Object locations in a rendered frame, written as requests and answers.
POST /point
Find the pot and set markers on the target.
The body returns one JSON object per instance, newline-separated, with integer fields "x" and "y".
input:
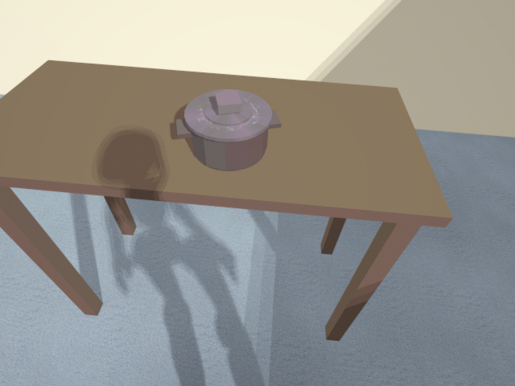
{"x": 228, "y": 156}

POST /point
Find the knob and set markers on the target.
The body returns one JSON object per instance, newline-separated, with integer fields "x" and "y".
{"x": 228, "y": 102}

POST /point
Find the table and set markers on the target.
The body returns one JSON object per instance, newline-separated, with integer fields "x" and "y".
{"x": 345, "y": 151}

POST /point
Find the lid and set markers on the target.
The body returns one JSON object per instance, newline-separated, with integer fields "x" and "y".
{"x": 202, "y": 117}

